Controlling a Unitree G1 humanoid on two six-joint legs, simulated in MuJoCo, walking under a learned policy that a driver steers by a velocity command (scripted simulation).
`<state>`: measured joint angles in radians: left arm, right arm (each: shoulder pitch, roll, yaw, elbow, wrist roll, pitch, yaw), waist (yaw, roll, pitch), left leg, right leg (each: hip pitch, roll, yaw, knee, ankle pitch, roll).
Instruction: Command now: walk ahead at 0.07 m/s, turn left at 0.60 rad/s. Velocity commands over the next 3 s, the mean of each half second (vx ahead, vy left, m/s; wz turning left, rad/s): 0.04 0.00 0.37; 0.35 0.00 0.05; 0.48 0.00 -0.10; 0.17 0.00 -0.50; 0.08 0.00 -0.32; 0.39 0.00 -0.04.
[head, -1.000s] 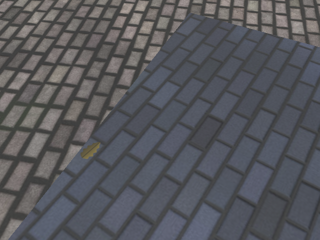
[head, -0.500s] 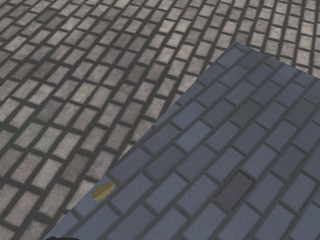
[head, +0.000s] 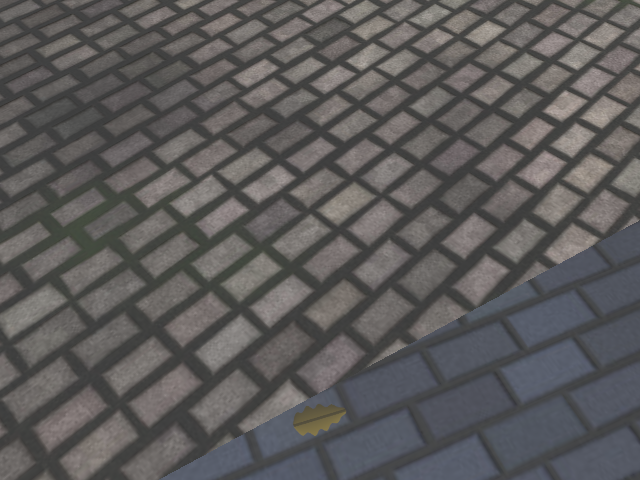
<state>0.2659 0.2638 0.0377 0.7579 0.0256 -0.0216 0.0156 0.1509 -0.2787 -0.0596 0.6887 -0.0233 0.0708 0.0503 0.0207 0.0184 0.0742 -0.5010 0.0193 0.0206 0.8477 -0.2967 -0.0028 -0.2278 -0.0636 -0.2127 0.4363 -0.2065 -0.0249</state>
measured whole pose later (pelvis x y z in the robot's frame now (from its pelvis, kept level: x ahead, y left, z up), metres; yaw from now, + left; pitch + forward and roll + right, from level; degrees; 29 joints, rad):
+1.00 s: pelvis +0.16 +0.10 -0.01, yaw +10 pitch +1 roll -1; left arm 0.40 0.25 0.05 0.93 0.01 -0.04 -0.01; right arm 0.15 -0.26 -0.04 0.77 -0.04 -0.06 0.02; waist 0.04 -0.02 0.03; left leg -0.34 -0.01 0.07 0.54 -0.21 0.07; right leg -0.19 -0.01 0.01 0.89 -0.45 -0.06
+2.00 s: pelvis +0.60 +0.16 -0.01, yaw -12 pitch +1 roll -1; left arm 0.31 0.30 0.09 0.84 0.01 0.02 0.01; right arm 0.09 -0.26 -0.01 0.77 -0.01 -0.01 -0.04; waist 0.06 0.00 0.05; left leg -0.36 -0.03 -0.07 0.56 -0.24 -0.01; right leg -0.19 0.18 0.22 0.51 -0.30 -0.08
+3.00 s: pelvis +0.82 +0.14 -0.01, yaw -20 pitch +0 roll +0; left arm 0.36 0.26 0.03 0.99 0.02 -0.06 -0.01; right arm 0.18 -0.25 -0.04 0.83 -0.02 -0.06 0.02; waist 0.04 -0.03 0.05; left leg -0.29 -0.02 0.09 0.49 -0.16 0.08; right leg -0.29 0.00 0.02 1.09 -0.37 -0.08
